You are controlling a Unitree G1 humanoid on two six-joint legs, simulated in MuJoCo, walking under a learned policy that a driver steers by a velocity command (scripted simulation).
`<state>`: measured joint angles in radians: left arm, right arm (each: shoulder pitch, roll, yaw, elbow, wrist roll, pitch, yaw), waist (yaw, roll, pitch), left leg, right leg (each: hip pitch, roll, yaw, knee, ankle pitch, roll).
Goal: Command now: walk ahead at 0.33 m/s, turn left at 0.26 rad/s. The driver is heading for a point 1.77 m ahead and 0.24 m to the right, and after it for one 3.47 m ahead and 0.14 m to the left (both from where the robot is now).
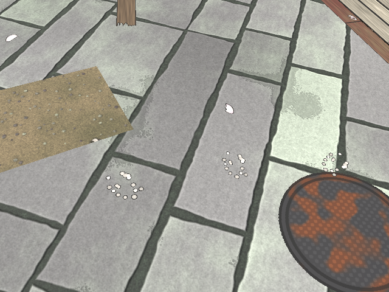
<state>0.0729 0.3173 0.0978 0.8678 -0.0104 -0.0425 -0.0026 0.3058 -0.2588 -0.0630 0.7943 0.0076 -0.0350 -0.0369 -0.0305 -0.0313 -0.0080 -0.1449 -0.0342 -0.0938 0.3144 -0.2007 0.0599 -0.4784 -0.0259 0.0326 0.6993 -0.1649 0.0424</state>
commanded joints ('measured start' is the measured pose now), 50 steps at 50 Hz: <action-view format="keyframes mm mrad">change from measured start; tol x32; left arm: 1 -160 46 -7 -87 -7 -39 -15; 36 494 -45 -77 52 20 -23 4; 50 162 47 -11 -83 1 77 23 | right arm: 1 37 -198 -50 -28 2 -16 4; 50 -240 -157 -24 -31 -31 -26 9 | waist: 1 -57 172 36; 10 74 133 -26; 12 125 -288 -167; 30 103 -39 98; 37 -69 183 -458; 50 52 117 -38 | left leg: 1 86 241 -227 -146 -142 155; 9 3 226 -215 -24 7 127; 14 -696 54 -46 875 -273 -11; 31 -439 78 93 191 221 -16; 34 -25 20 136 145 297 54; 36 615 493 -475 192 710 314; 42 -56 301 -21 -27 661 175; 50 -97 312 138 -131 266 186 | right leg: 1 -100 -7 -15 -114 13 -1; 10 352 0 -31 -268 16 -105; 12 753 -341 569 -434 -250 -314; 28 422 -174 54 -579 248 -228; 34 509 -141 -7 -123 783 -127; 36 -50 108 13 547 -472 -32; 50 21 -92 3 191 -38 14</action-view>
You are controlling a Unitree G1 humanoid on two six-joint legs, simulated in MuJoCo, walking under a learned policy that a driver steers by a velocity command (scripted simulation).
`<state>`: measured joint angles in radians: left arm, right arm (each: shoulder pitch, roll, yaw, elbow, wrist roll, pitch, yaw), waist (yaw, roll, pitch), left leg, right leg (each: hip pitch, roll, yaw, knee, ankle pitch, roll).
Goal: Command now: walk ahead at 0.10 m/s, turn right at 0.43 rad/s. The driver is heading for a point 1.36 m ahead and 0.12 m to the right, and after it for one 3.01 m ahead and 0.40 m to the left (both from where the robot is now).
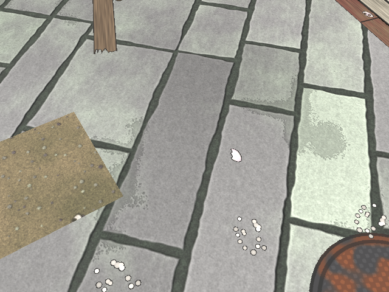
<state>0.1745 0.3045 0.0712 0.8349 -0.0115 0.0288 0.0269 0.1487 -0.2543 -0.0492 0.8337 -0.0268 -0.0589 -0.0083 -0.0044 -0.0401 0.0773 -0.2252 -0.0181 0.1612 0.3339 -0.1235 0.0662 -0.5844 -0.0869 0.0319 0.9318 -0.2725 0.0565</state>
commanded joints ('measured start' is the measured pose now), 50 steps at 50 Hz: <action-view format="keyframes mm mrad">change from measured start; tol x16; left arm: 1 37 61 16 -65 2 7 -11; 12 115 287 86 -152 31 3 -17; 50 -180 0 -13 -210 -5 -114 -46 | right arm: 1 -78 -169 -40 -66 6 5 -23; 29 -173 -135 -29 -49 49 -31 36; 36 269 -331 -87 86 33 -49 32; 50 202 -183 -25 77 41 -37 6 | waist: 1 17 120 -118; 9 28 127 -128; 12 48 -286 -241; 15 33 -35 -233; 34 -56 -34 -110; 36 -100 382 -200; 40 -50 145 -45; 50 -81 114 -9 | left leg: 1 0 303 -111 -150 169 179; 9 150 331 -60 98 264 77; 11 -131 160 63 505 -71 -82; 12 -389 4 -33 730 -578 -141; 13 -420 23 -177 860 -572 -134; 20 -411 83 -180 554 -125 -99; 33 -23 41 -121 138 -40 -28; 37 416 400 -815 -118 -493 213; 45 190 234 -350 -195 132 139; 50 152 196 -234 -215 184 114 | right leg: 1 125 -30 -6 -73 72 -3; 8 172 25 -94 -317 -15 -57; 10 359 47 -53 -522 279 -119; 12 649 -318 489 -529 886 -424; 18 511 -131 289 -713 -82 -291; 32 410 -131 234 -680 -62 -250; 35 145 47 47 -207 -16 -138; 36 -123 152 4 74 -291 -93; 38 -269 51 80 243 -192 -112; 50 -50 17 -56 -315 338 -44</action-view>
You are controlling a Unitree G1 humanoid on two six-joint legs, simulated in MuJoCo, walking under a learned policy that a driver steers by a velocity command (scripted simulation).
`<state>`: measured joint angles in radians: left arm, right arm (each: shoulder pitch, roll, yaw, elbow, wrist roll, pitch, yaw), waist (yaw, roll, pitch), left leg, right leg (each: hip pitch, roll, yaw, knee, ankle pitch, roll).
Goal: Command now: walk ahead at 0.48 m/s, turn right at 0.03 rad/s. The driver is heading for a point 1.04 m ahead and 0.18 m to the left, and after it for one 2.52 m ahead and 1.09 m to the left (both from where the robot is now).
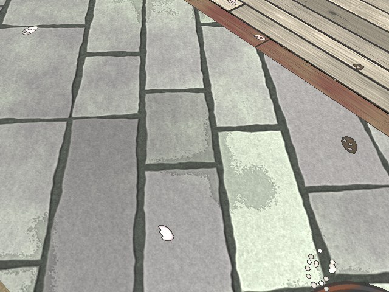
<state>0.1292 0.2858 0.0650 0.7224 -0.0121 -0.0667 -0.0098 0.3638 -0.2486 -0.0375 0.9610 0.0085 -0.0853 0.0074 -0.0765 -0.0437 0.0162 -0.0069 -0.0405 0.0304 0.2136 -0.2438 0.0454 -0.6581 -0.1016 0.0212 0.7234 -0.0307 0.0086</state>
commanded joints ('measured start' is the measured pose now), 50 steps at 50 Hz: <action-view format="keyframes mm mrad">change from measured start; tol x32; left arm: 1 -162 19 -8 -107 -7 -20 -15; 11 318 186 57 -12 22 -19 -6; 50 -18 65 2 31 -2 -17 -1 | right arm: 1 10 -190 -37 -42 8 -8 -10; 50 -110 -161 -56 -221 -17 -9 -7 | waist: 1 -19 115 63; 11 205 -177 -474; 19 47 -37 14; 38 -47 188 -364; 50 40 89 6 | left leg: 1 -51 230 -105 -93 299 137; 8 44 250 -111 269 782 80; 12 -722 75 -166 1116 -272 -9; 31 -686 139 6 427 182 16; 35 -197 -22 95 351 93 119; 38 405 378 -853 60 -150 373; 50 -141 186 -76 -77 350 168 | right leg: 1 31 39 -46 -138 111 0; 7 202 99 -40 -231 -31 -75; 10 1140 -283 490 -233 -178 -299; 18 457 -163 74 -606 -71 -202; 30 719 -192 -203 -567 140 -161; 34 772 -184 -257 -236 699 -113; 38 -119 116 73 711 -542 10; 50 15 -42 3 59 107 16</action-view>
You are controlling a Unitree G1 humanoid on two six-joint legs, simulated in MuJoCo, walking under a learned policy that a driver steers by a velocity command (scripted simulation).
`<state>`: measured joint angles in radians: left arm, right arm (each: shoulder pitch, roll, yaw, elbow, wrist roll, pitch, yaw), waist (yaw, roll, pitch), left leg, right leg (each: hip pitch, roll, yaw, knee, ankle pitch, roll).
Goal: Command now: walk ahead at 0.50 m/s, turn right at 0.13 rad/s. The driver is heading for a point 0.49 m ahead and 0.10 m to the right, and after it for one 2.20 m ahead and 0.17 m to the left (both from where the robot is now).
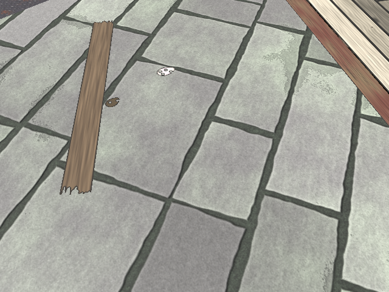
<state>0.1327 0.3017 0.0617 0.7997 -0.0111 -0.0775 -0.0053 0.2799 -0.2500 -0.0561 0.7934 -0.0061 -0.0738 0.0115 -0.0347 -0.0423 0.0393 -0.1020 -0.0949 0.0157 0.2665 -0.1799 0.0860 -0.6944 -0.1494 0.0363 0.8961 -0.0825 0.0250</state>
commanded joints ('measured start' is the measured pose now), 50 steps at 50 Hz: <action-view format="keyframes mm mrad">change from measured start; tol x32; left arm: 1 -51 42 1 -53 -6 -10 -10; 15 323 188 60 -57 -18 -1 -35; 50 63 72 4 -103 14 82 36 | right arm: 1 -19 -164 -37 -47 -3 -22 -11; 50 -103 -217 -65 -235 9 93 -43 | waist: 1 -17 89 -6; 15 158 -114 -420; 50 33 187 -193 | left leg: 1 -43 240 -39 -142 258 116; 12 188 295 110 401 943 4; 13 -53 250 121 715 636 -35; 14 -511 19 21 1051 -346 -103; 15 -646 40 -140 1137 -384 -82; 28 -349 144 -11 363 352 -120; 34 -336 97 -16 244 185 -38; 37 235 440 -518 226 939 267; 42 -125 309 -453 46 149 166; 50 -214 222 -439 32 -17 123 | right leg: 1 67 20 -23 -175 212 -6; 12 397 216 -131 -368 -2 -165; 15 1124 -166 771 -570 -314 -422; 25 420 56 56 -644 578 -260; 35 625 28 6 -288 536 -142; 37 194 272 -55 321 -456 -2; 39 54 217 92 479 -521 6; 50 300 190 47 -129 -256 38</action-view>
